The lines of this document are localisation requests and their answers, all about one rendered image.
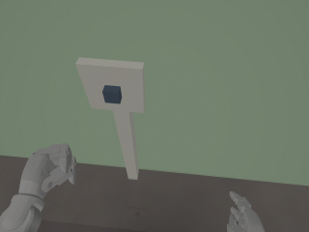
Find robot right hand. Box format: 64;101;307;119
227;191;266;232

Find button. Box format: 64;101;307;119
102;85;122;104

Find robot left hand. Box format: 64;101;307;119
18;143;77;199

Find panel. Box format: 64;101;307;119
75;57;145;180

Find left robot forearm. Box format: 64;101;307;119
0;193;45;232

